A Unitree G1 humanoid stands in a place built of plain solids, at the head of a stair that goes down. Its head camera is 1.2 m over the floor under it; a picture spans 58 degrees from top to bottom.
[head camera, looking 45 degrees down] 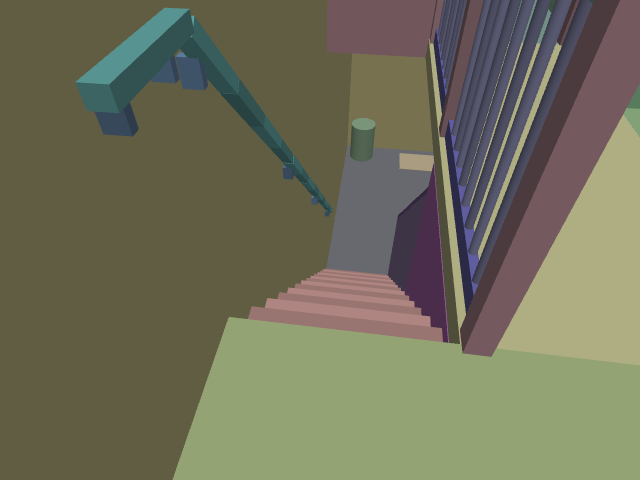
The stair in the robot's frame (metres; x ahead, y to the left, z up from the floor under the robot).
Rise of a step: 0.21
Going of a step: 0.20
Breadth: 0.75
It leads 8 degrees to the right of straight ahead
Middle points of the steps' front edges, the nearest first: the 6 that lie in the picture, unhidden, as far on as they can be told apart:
0.79 -0.07 0.00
0.98 -0.10 -0.21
1.18 -0.13 -0.42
1.38 -0.15 -0.62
1.58 -0.18 -0.83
1.78 -0.21 -1.04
